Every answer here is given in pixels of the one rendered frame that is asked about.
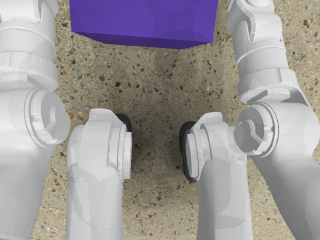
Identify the carton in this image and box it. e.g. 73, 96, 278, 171
69, 0, 218, 50

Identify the robot right upper arm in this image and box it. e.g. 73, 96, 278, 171
233, 101, 320, 240

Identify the robot right forearm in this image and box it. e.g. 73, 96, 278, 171
225, 0, 313, 110

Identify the robot right foot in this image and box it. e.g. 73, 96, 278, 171
179, 121, 198, 183

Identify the right robot shin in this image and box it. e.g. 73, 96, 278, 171
190, 112, 247, 179

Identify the robot left upper arm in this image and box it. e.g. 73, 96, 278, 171
0, 87, 71, 240

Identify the robot left forearm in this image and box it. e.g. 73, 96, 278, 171
0, 0, 60, 92

